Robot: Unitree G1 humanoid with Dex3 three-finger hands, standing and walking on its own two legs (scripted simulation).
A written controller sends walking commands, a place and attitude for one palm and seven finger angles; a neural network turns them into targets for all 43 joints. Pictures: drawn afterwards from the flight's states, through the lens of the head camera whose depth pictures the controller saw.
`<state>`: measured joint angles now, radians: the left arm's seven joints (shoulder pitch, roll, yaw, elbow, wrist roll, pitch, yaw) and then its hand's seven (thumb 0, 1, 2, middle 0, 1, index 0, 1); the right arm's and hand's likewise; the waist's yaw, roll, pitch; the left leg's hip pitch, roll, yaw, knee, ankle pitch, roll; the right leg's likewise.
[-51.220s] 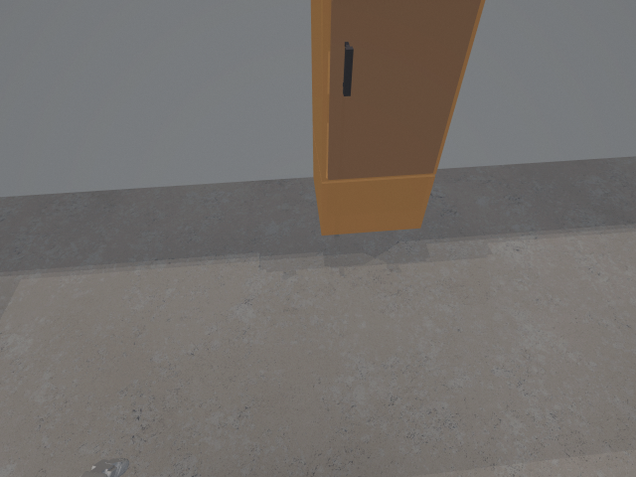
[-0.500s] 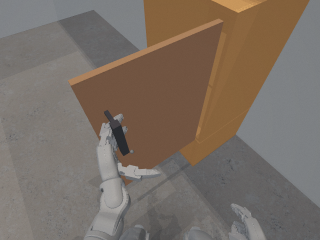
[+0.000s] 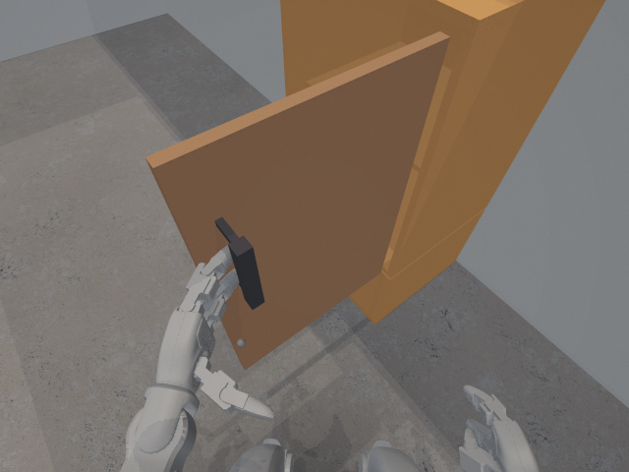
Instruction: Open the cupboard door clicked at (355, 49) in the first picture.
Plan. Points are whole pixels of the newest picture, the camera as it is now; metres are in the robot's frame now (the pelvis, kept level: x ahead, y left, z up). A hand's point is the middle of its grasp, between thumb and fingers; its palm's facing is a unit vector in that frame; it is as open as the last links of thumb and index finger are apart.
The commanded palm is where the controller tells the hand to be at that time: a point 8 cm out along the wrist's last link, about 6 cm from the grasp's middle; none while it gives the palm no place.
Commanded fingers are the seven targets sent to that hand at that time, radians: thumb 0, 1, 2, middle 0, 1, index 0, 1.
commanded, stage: slide the hand sideways off the handle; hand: left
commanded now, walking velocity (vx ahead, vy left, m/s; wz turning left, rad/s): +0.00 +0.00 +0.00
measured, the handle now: (240, 265) +0.35 +0.12 +0.06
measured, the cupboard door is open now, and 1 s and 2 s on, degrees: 90 90 90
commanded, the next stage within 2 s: draw the hand back to the body in 0.68 s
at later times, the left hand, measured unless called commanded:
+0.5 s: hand (190, 368) +0.23 +0.15 +0.05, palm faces -0.05 -1.00 -0.03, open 16.3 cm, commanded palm +0.20 +0.22 +0.05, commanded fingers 0.00 -0.50 0.30 -0.15 -0.30 -0.15 -0.30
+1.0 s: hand (153, 371) +0.21 +0.18 +0.08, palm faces -0.04 -1.00 -0.07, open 16.3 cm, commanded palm +0.19 +0.24 +0.09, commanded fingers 0.00 -0.50 0.30 -0.15 -0.30 -0.15 -0.30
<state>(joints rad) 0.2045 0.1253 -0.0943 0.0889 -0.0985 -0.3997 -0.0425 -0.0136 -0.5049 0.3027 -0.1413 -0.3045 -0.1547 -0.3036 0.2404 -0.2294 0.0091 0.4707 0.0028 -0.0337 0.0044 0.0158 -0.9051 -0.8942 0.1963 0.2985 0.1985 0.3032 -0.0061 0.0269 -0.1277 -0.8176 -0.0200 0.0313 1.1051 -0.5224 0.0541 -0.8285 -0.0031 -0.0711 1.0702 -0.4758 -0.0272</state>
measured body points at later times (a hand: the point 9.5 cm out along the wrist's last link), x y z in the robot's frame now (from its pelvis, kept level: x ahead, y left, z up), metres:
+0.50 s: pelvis +0.01 +0.00 -0.01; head +0.08 +0.01 +0.44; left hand +0.22 +0.21 +0.05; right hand +0.20 -0.22 -0.09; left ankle +0.01 +0.08 -0.66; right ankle +0.03 -0.11 -0.66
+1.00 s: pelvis +0.01 +0.00 +0.00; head +0.06 +0.00 +0.45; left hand +0.21 +0.23 +0.09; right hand +0.19 -0.23 -0.07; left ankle +0.01 +0.08 -0.66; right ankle +0.03 -0.11 -0.66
